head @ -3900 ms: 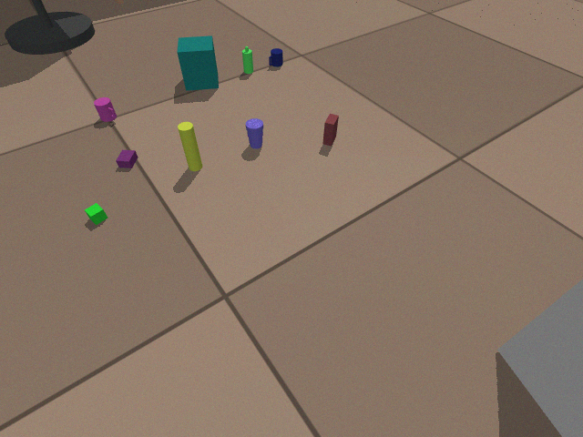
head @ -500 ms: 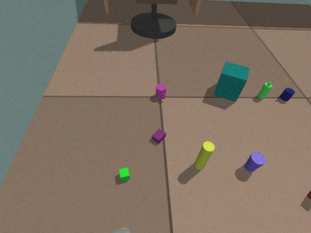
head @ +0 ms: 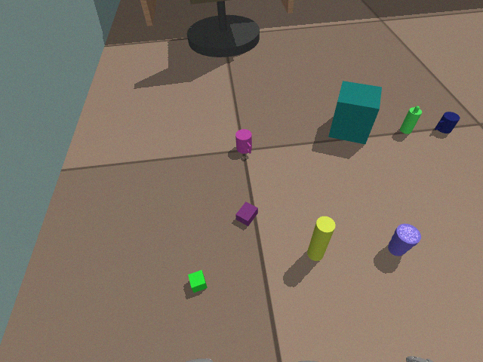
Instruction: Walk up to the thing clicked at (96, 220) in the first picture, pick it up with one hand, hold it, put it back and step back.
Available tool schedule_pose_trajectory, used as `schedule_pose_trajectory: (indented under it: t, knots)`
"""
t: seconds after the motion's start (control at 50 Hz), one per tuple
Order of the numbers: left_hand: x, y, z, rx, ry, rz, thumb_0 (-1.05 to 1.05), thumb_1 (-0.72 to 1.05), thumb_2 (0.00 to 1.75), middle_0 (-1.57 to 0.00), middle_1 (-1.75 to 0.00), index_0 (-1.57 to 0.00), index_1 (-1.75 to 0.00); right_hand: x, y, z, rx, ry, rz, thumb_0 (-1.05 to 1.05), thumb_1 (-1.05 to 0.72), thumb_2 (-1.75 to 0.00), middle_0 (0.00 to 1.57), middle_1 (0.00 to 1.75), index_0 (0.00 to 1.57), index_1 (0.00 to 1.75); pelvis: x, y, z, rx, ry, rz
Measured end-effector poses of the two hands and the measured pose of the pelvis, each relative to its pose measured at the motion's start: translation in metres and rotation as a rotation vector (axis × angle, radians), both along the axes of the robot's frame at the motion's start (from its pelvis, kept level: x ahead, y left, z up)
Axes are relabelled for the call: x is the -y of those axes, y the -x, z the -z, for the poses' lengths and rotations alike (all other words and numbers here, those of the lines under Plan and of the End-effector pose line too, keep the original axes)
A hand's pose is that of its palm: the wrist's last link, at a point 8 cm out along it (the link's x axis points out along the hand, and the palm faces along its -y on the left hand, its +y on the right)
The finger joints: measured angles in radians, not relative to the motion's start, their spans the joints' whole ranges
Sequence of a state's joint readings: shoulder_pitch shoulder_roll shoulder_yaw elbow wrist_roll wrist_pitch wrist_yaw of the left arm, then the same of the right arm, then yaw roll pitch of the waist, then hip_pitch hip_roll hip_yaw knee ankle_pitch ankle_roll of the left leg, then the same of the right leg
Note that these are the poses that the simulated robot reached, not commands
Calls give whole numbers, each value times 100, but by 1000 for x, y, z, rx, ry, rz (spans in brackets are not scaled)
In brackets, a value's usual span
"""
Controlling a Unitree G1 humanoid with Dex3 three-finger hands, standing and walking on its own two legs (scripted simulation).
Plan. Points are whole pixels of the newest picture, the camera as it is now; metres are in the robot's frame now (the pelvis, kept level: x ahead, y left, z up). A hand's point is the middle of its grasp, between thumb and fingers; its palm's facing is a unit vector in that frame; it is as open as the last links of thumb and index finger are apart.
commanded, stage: walk up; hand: left
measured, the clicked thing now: (197, 281) +0.51 +0.22 -0.73
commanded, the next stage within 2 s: stand in 1.50 s
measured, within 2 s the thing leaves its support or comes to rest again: neither
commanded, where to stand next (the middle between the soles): +0.08 +0.00 m, yaw +2 degrees
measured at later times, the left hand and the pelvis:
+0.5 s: hand out of the picture +0.11 +0.25 -0.14, palm faces -0.02 -0.95 -0.31, open 7.4 cm; pelvis +0.02 +0.01 +0.02, yaw +1 degrees
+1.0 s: hand out of the picture +0.10 +0.26 -0.13, palm faces +0.02 -0.94 -0.33, open 7.4 cm; pelvis +0.04 +0.01 +0.03, yaw +2 degrees
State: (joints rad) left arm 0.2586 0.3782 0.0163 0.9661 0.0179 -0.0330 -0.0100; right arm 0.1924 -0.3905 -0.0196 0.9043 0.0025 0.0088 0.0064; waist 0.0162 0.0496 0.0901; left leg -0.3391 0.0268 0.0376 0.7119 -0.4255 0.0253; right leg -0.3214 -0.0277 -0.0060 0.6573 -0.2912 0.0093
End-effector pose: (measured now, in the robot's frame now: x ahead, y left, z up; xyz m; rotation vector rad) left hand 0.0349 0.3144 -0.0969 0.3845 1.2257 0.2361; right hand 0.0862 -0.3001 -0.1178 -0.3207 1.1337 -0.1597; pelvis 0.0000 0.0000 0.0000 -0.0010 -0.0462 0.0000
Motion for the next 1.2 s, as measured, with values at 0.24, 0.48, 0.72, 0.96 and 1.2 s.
schedule_pose_trajectory:
  t: [0.24,0.48,0.72,0.96,1.2]
  knots:
    - [14,-56,-1,95,75,29,0,90,90,-20,-30,-21,-30,-9,15,-11,-70,-6,20,1,-91,-89,21,30,21,30,-4,-5,-13,0,-6,-11]
    - [15,-67,3,45,108,6,0,90,90,-20,-30,-20,-30,2,2,-30,-95,50,41,1,-91,-89,21,30,21,30,-5,-20,-23,-12,2,-17]
    - [8,-53,-2,-10,83,-41,0,90,90,-20,-30,-20,-30,-8,-32,-27,-64,19,20,1,-91,-89,21,30,20,30,-6,-28,-26,-12,4,-24]
    - [8,-55,-3,-11,80,-58,0,90,90,-20,-30,-20,-30,-17,-42,-24,-66,-3,17,1,-91,-89,21,30,21,30,-7,-35,-27,-10,3,-28]
    - [11,-64,-1,-6,92,-44,0,90,90,-20,-30,-20,-30,-12,-33,-26,-87,13,37,1,-91,-89,21,30,21,30,-8,-37,-28,-13,1,-29]
